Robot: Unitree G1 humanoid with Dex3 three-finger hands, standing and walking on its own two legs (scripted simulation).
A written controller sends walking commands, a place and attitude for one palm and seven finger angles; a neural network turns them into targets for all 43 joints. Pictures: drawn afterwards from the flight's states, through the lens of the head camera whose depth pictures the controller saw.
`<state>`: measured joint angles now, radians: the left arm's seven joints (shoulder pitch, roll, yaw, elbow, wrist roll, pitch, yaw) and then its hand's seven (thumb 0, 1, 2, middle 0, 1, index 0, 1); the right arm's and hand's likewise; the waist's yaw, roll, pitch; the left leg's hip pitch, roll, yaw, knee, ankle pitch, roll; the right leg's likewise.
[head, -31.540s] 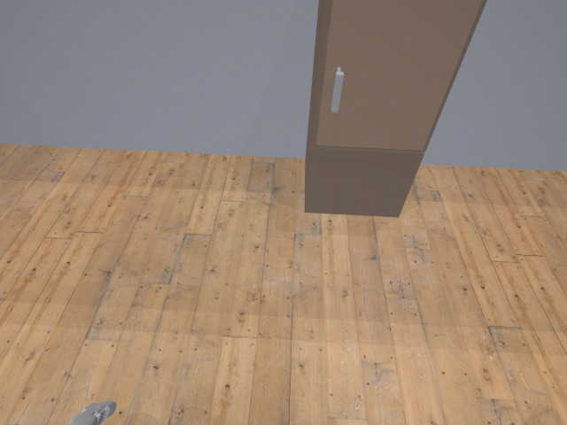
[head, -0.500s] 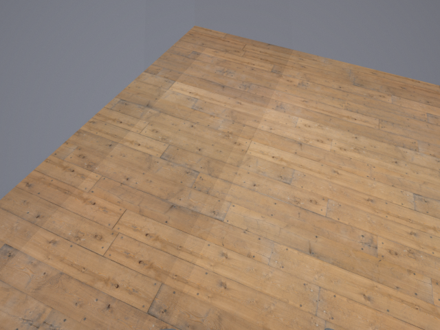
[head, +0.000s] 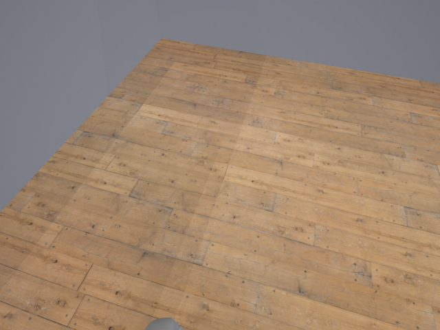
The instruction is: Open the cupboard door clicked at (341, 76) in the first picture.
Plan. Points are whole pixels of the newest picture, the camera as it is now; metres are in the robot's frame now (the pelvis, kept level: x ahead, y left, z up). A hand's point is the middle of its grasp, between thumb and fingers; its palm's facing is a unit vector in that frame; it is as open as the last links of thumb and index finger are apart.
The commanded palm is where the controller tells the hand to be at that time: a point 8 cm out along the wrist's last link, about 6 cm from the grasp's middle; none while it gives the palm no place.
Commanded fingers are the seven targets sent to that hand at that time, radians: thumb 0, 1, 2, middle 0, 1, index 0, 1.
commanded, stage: walk to a spot facing it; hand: left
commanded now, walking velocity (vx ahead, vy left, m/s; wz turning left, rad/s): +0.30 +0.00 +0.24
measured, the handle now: out of the picture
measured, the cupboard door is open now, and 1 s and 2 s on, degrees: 40 40 40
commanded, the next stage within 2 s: turn to face it in 0.08 s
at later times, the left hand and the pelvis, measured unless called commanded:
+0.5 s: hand (127, 290) +0.23 +0.22 -0.17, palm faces +0.22 -0.95 -0.22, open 7.3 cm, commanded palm none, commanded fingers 0.00 0.90 0.90 -0.20 -0.30 -0.20 -0.30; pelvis +0.17 +0.01 -0.01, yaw +10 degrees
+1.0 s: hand (123, 306) +0.20 +0.22 -0.19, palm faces +0.49 -0.84 -0.24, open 7.3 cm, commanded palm none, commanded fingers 0.00 0.90 0.90 -0.20 -0.30 -0.20 -0.30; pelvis +0.24 +0.00 -0.02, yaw +29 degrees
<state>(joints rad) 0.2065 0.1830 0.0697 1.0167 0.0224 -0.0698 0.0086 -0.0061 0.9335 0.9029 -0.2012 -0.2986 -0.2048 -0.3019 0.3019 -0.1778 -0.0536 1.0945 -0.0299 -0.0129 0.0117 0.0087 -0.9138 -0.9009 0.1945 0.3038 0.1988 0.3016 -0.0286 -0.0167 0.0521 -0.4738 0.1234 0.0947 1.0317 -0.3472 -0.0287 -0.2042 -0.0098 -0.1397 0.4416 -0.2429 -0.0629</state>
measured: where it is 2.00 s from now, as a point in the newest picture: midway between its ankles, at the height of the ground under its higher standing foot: (231, 307)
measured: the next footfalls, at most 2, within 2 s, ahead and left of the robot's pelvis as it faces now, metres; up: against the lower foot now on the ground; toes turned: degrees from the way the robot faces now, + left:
left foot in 0.24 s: +0.26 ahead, +0.14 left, +0.00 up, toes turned +11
right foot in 0.56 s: +0.29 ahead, -0.12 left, +0.00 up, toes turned +10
